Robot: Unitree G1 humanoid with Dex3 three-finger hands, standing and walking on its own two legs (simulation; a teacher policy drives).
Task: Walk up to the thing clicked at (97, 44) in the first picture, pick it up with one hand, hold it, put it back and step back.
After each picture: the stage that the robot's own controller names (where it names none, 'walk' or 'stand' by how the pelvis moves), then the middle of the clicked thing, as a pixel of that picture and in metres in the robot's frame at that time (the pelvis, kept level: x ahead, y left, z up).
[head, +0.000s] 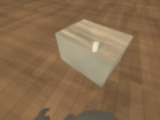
stand; (95, 46) +0.85 -0.03 -0.12
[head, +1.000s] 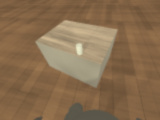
walk; (79, 49) +0.73 +0.19 -0.10
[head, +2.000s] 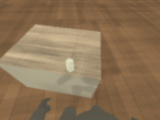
stand; (70, 65) +0.46 +0.19 -0.08
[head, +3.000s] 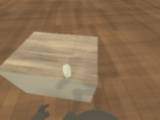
stand; (67, 71) +0.44 +0.22 -0.11
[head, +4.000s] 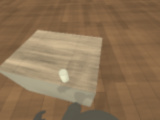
stand; (64, 75) +0.36 +0.24 -0.11
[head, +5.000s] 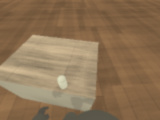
stand; (62, 82) +0.33 +0.22 -0.12
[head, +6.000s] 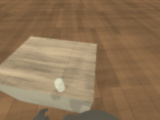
stand; (59, 85) +0.30 +0.24 -0.12
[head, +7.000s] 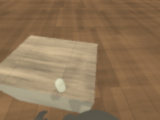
stand; (60, 85) +0.30 +0.23 -0.12
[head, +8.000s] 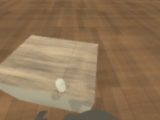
stand; (60, 85) +0.30 +0.23 -0.12
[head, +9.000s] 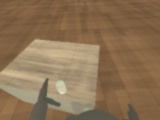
rise first; (61, 87) +0.29 +0.24 -0.11
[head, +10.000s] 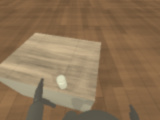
go down; (61, 82) +0.31 +0.24 -0.11
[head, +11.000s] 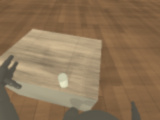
go down; (63, 80) +0.32 +0.21 -0.07
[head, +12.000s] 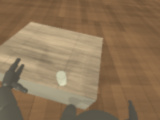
close in; (61, 78) +0.32 +0.21 -0.06
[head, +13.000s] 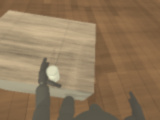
close; (53, 74) +0.32 +0.23 -0.01
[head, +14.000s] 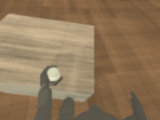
lift; (54, 76) +0.31 +0.22 -0.01
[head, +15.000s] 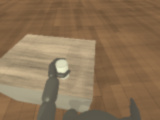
lift; (62, 69) +0.33 +0.18 +0.10
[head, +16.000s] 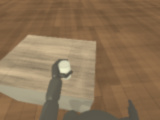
hold; (65, 70) +0.33 +0.17 +0.08
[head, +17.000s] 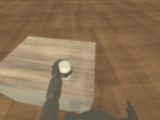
hold; (65, 70) +0.34 +0.17 +0.07
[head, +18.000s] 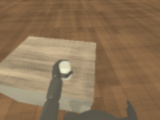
hold; (65, 70) +0.34 +0.17 +0.07
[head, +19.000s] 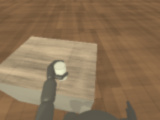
crouch; (61, 71) +0.32 +0.20 +0.08
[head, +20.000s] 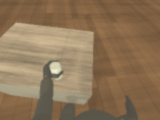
lower; (56, 71) +0.35 +0.22 -0.01
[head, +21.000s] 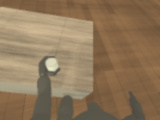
lower; (53, 67) +0.37 +0.23 -0.01
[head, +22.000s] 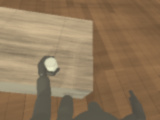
lower; (52, 66) +0.37 +0.23 -0.01
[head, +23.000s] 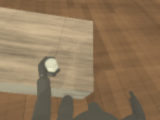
lower; (52, 67) +0.37 +0.23 -0.01
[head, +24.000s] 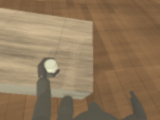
loosen; (52, 68) +0.36 +0.23 -0.01
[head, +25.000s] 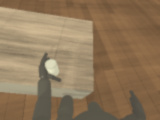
withdraw; (52, 68) +0.36 +0.23 -0.01
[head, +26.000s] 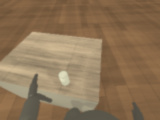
sink last; (64, 78) +0.34 +0.22 -0.06
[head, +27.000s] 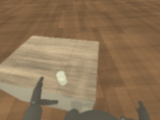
stand; (61, 78) +0.35 +0.24 -0.06
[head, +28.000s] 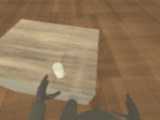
stand; (58, 70) +0.36 +0.23 -0.03
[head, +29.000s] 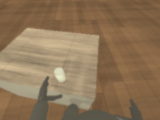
stand; (60, 75) +0.35 +0.24 -0.05
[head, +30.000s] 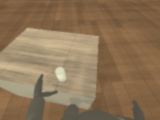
stand; (61, 74) +0.36 +0.23 -0.05
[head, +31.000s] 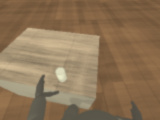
withdraw; (61, 74) +0.35 +0.23 -0.06
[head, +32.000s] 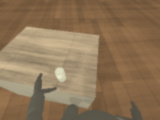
withdraw; (60, 74) +0.35 +0.23 -0.06
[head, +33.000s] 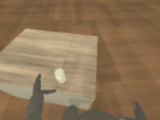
open; (60, 76) +0.35 +0.23 -0.06
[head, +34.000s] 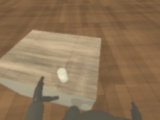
withdraw; (62, 75) +0.36 +0.23 -0.06
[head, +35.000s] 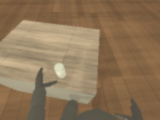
sink last; (60, 70) +0.37 +0.23 -0.04
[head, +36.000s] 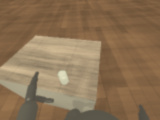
stand; (63, 77) +0.35 +0.24 -0.06
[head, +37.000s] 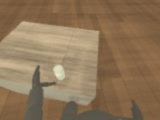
sink last; (59, 72) +0.35 +0.23 -0.05
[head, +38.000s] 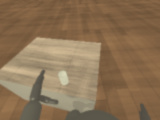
sink last; (63, 77) +0.36 +0.25 -0.06
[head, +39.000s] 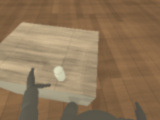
sink last; (59, 73) +0.35 +0.23 -0.05
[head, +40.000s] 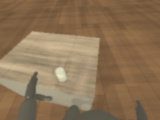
rise; (61, 74) +0.37 +0.25 -0.05
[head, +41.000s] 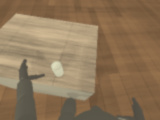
stand; (57, 69) +0.37 +0.23 -0.04
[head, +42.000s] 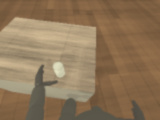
sink last; (59, 70) +0.37 +0.22 -0.03
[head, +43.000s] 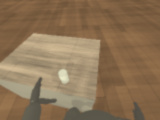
rise; (63, 76) +0.36 +0.23 -0.06
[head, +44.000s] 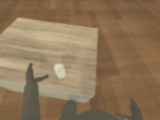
open; (60, 71) +0.36 +0.22 -0.04
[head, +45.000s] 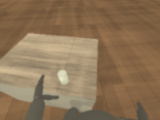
sink last; (63, 77) +0.35 +0.22 -0.06
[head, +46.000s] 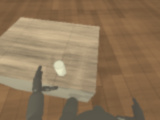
open; (60, 68) +0.37 +0.22 -0.02
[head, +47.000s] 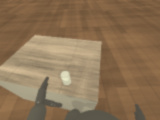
sink last; (66, 78) +0.35 +0.22 -0.07
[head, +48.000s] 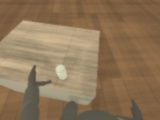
withdraw; (61, 72) +0.36 +0.22 -0.05
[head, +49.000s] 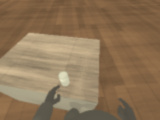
stand; (64, 79) +0.34 +0.20 -0.05
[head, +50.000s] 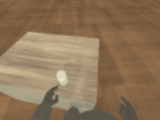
stand; (62, 78) +0.34 +0.21 -0.04
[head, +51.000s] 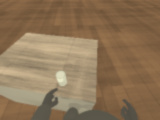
stand; (61, 78) +0.34 +0.21 -0.04
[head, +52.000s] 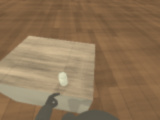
stand; (63, 79) +0.37 +0.21 -0.11
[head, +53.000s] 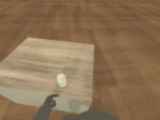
stand; (61, 80) +0.36 +0.23 -0.12
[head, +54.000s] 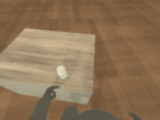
walk; (62, 72) +0.39 +0.23 -0.10
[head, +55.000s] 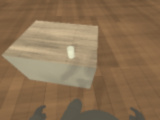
walk; (70, 52) +0.61 +0.24 -0.09
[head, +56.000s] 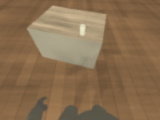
walk; (82, 29) +0.97 +0.16 -0.09
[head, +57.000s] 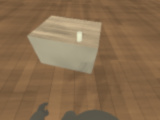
stand; (79, 36) +0.98 +0.19 -0.10
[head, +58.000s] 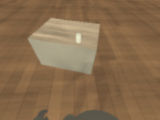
stand; (78, 38) +0.99 +0.19 -0.12
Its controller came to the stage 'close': yes
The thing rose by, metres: 0.19
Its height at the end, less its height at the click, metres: +0.00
